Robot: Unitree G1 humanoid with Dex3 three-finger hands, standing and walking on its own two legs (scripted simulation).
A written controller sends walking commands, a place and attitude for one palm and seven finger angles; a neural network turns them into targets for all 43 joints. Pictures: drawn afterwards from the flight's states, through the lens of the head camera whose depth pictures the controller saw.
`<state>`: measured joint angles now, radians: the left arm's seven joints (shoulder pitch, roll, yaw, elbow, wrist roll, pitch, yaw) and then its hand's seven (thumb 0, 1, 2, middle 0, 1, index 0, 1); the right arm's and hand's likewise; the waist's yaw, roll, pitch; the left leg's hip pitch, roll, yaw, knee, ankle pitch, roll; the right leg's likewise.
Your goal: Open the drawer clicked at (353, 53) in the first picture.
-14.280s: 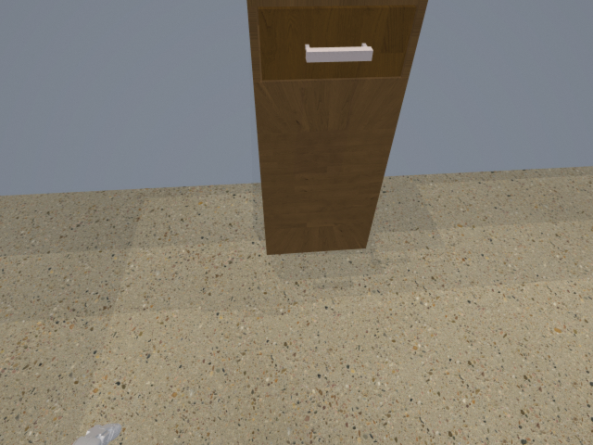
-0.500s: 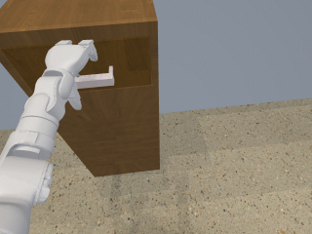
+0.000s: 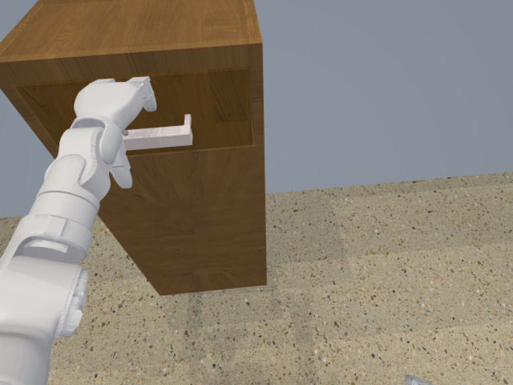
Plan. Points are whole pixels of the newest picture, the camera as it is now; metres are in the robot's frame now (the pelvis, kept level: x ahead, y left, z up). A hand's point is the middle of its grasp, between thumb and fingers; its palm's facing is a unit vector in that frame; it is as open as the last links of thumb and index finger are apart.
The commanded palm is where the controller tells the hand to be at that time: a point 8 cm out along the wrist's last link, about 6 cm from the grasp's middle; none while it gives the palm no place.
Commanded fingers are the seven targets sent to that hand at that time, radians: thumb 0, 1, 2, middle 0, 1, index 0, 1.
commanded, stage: move the hooked fingers above the handle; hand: left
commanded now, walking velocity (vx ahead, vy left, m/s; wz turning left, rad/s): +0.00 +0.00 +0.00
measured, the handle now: (146, 130) +0.53 +0.21 +0.10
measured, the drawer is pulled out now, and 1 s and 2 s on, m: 0.00 0.00 0.00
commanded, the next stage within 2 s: none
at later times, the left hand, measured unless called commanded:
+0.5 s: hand (144, 131) +0.48 +0.19 +0.14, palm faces -0.05 -0.05 -1.00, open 13.8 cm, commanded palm +0.46 +0.22 +0.22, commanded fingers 0.00 -0.50 0.30 -0.30 -1.20 -0.30 -1.20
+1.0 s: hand (122, 124) +0.47 +0.22 +0.16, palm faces -0.05 -0.01 -1.00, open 13.7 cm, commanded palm +0.46 +0.22 +0.22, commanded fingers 0.00 -0.50 0.30 -0.30 -1.20 -0.30 -1.20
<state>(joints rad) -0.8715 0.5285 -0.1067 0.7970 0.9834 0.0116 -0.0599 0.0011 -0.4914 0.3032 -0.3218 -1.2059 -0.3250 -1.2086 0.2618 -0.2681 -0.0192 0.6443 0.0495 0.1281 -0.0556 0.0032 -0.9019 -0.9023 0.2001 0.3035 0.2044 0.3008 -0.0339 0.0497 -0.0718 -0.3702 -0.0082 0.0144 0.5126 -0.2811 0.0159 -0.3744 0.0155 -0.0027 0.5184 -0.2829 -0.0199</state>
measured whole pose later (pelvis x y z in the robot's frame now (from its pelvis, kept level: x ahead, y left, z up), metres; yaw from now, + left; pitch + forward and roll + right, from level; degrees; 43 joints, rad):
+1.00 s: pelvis +0.00 +0.00 +0.00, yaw +0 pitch +8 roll +0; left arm -0.93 0.54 -0.13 0.86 0.97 0.08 -0.10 0.00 -0.49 0.30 -0.33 -1.21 -0.34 -1.21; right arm 0.28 -0.28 -0.02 0.66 0.06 0.14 -0.06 0.00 -0.90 -0.90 0.20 0.30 0.20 0.30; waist -0.05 0.06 -0.09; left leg -0.36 -0.01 0.01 0.51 -0.28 0.02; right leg -0.37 0.02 0.00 0.51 -0.28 -0.02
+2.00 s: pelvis +0.00 +0.01 +0.00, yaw +0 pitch +9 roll +0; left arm -1.00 0.49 -0.11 0.88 0.98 0.03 0.04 0.00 -0.49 0.30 -0.40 -1.27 -0.33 -1.21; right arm 0.25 -0.27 -0.02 0.69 0.04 0.11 -0.04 0.00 -0.90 -0.90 0.20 0.30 0.20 0.30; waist -0.05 0.06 -0.09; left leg -0.41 -0.01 0.02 0.53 -0.28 0.02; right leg -0.41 0.01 0.00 0.52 -0.28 -0.01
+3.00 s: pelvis +0.00 +0.01 -0.01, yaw -1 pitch +12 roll -1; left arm -0.83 0.52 -0.05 0.86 1.03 -0.09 0.07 0.00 -0.49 0.30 -0.32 -1.21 -0.32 -1.21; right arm 0.32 -0.25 -0.03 0.65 0.03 0.11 -0.05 0.00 -0.90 -0.90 0.20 0.30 0.21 0.30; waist -0.06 0.05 -0.09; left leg -0.51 0.00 0.02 0.62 -0.32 0.02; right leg -0.51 0.02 0.00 0.60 -0.31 -0.01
